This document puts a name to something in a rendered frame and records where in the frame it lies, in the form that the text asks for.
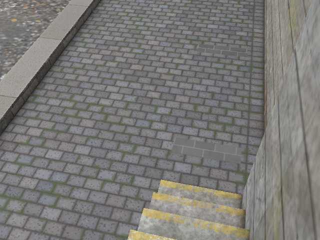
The stairs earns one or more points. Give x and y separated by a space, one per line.
185 212

